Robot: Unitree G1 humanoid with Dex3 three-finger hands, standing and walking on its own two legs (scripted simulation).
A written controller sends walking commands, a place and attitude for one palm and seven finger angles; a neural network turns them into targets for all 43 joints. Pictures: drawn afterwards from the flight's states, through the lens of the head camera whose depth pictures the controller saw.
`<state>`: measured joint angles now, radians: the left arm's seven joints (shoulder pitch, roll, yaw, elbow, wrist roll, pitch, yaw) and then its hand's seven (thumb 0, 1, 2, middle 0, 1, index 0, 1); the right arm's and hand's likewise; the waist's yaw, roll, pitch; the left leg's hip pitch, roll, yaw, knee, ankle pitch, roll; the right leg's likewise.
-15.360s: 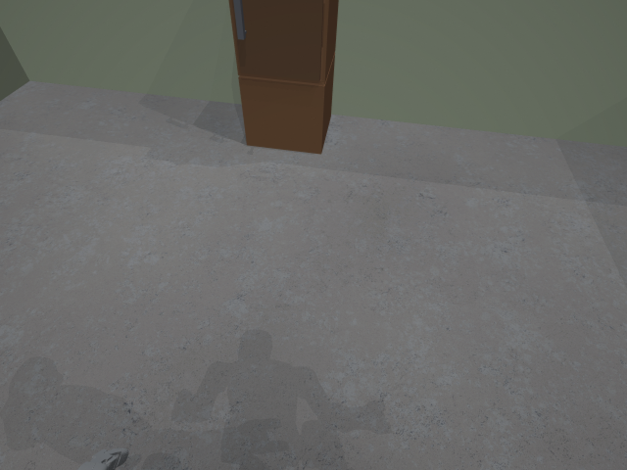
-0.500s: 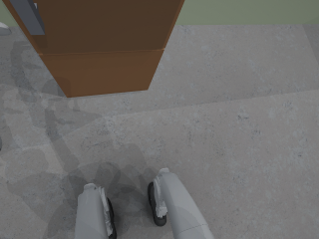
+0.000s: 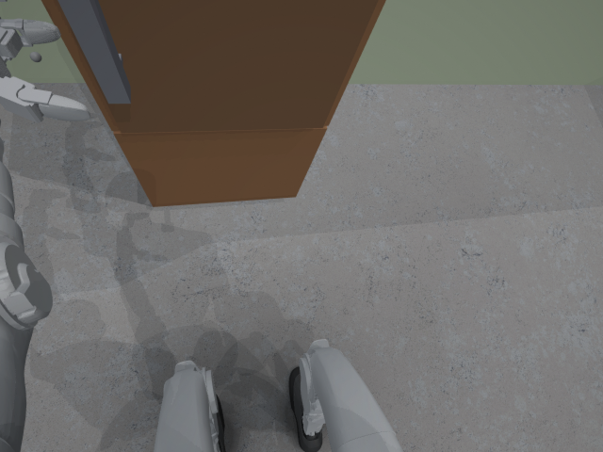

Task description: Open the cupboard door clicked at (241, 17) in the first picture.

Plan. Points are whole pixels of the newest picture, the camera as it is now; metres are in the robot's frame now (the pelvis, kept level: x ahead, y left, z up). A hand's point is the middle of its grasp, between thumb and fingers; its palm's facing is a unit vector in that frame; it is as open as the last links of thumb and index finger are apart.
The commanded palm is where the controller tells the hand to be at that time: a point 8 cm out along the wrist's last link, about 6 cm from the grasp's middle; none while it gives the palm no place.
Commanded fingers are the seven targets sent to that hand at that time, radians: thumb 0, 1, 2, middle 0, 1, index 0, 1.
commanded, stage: move the hooked fingers beside the handle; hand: left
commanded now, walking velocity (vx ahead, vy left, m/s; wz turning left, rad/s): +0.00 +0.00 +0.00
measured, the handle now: (98, 29) +0.61 +0.17 +0.05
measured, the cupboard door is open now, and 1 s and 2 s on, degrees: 0 0 0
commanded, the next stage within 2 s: slide the fingers in behind the handle in 0.18 s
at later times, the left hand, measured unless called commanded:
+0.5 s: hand (49, 55) +0.57 +0.21 +0.06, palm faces +0.00 -1.00 -0.02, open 13.9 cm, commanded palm +0.56 +0.23 +0.05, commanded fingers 0.00 -0.50 0.30 -0.30 -1.20 -0.30 -1.20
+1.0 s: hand (59, 55) +0.57 +0.20 +0.05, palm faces +0.04 -1.00 -0.02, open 13.9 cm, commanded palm +0.56 +0.20 +0.05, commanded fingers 0.00 -0.50 0.30 -0.30 -1.20 -0.30 -1.20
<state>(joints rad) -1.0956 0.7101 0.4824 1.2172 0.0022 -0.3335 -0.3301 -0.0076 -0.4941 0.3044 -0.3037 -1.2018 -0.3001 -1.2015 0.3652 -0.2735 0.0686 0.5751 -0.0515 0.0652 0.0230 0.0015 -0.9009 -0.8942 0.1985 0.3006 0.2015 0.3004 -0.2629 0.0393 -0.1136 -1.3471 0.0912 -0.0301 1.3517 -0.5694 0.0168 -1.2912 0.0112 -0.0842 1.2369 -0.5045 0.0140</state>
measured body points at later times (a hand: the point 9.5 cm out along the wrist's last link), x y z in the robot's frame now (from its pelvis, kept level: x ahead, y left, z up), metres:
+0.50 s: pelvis -0.01 -0.01 -0.01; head +0.19 +0.03 +0.39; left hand +0.56 +0.27 +0.06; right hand -0.03 -0.27 -0.11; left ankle +0.01 +0.10 -0.61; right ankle +0.03 -0.14 -0.61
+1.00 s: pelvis -0.01 -0.01 -0.01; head +0.19 +0.04 +0.39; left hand +0.56 +0.26 +0.06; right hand -0.03 -0.26 -0.10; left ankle +0.01 +0.11 -0.61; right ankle +0.03 -0.14 -0.61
